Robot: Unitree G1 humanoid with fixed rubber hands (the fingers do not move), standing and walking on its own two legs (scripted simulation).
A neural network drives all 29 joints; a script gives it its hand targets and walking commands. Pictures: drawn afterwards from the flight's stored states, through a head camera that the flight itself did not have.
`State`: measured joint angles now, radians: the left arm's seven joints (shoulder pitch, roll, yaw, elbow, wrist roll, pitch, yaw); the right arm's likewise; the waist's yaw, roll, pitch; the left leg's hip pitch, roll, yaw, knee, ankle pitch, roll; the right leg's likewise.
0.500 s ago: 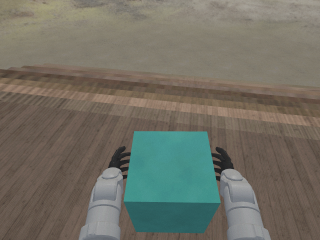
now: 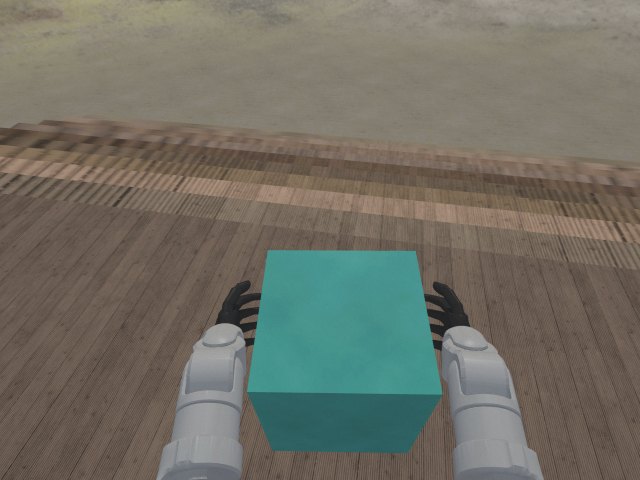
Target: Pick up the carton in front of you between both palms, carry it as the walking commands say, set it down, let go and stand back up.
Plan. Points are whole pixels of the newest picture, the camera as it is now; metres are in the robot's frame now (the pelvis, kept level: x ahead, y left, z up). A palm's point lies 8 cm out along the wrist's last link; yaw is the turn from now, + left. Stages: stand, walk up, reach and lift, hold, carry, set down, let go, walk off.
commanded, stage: reach and lift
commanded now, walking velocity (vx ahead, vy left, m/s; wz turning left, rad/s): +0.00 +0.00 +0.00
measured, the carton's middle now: (340, 355) +0.31 +0.00 -0.05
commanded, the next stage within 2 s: hold in 0.42 s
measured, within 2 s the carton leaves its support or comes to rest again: neither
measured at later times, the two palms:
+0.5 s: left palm (228, 330) +0.29 +0.15 +0.04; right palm (459, 332) +0.29 -0.15 +0.04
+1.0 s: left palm (228, 322) +0.29 +0.15 +0.06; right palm (463, 326) +0.29 -0.15 +0.06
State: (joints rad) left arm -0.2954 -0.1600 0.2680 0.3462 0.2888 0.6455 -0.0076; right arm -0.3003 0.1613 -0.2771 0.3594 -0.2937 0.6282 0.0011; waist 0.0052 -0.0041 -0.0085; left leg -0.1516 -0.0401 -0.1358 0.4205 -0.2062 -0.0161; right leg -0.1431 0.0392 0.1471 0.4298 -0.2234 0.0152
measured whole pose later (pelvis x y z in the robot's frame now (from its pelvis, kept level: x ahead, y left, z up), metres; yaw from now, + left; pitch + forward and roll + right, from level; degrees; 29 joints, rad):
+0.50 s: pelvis +0.01 +0.00 +0.00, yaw +0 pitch -5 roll +0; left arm -0.24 -0.15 0.20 0.24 0.26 0.72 0.00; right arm -0.24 0.15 -0.21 0.25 -0.26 0.71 -0.01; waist 0.00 0.00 -0.01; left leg -0.08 -0.03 -0.14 0.36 -0.19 -0.02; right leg -0.07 0.04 0.14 0.37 -0.21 0.01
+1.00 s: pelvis +0.00 +0.00 +0.00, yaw +0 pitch -2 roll +0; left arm -0.26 -0.15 0.21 0.20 0.26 0.79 0.00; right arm -0.27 0.15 -0.22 0.21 -0.26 0.77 -0.01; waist 0.00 0.00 -0.09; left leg -0.20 0.00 -0.07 0.49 -0.34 -0.01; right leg -0.20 0.01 0.08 0.49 -0.34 0.01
